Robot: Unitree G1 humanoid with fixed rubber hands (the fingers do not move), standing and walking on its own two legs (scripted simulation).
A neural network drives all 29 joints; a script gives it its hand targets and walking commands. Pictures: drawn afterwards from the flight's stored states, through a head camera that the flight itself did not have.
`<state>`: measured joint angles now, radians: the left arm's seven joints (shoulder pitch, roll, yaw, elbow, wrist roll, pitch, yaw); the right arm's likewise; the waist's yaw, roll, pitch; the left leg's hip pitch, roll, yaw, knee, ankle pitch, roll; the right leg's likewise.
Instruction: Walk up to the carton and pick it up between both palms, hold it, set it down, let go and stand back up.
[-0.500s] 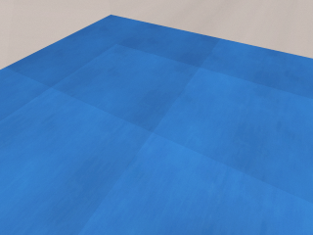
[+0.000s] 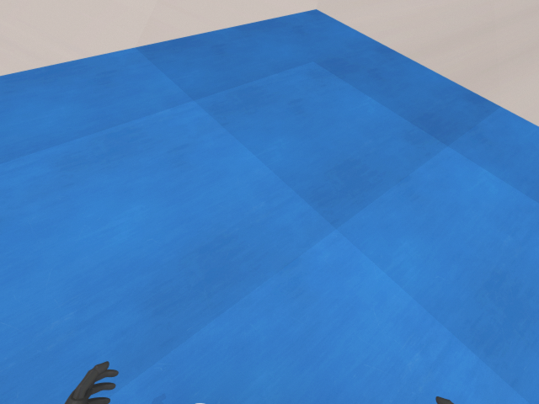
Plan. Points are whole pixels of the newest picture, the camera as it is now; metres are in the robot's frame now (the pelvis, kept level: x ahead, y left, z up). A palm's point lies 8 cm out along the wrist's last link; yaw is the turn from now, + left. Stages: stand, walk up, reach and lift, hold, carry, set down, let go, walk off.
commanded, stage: walk up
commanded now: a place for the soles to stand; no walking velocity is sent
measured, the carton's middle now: out of the picture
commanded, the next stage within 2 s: none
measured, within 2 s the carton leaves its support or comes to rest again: neither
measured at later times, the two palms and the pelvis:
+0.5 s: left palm out of the picture -0.05 +0.37 -0.07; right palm (325, 335) +0.25 -0.11 -0.09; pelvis +0.00 +0.08 +0.01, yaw +31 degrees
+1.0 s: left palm out of the picture -0.09 +0.54 -0.09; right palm (169, 309) +0.30 +0.15 -0.09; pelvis +0.05 +0.29 +0.01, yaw +57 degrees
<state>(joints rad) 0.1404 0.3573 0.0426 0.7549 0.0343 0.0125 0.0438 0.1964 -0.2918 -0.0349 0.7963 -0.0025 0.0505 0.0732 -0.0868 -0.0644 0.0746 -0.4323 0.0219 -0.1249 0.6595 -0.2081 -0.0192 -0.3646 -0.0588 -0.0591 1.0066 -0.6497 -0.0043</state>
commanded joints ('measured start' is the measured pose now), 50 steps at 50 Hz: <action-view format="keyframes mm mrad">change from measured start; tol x32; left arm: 1 125 58 13 -47 -12 -46 9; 50 134 23 28 -195 27 -75 -20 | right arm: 1 -88 -221 -54 -93 -32 6 -16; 50 36 -176 -25 -108 -21 -46 6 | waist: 1 79 237 -130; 11 129 -178 -176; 29 118 -152 -18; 34 -91 471 -178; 50 52 163 -52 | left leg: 1 157 38 -267 -278 64 184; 9 -196 -51 -327 -290 -300 94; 15 -335 67 -88 700 -65 -101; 31 182 4 239 -156 -52 -16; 33 559 148 -226 -251 1 92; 35 438 256 -608 -444 -292 244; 38 523 150 -326 -278 158 235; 50 -21 4 -357 -325 -276 179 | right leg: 1 -114 46 80 1 209 -8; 9 345 120 8 -565 408 -42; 12 253 -477 595 -909 -39 -157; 28 253 -283 -169 -746 145 -138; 31 237 -249 -278 -346 385 -133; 35 -460 -33 26 203 -67 -27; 50 58 65 30 -346 481 -34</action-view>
